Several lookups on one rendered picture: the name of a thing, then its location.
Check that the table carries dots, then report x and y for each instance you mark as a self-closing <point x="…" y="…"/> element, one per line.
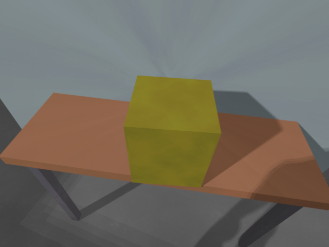
<point x="255" y="158"/>

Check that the carton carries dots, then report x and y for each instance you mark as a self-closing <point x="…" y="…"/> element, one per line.
<point x="171" y="130"/>

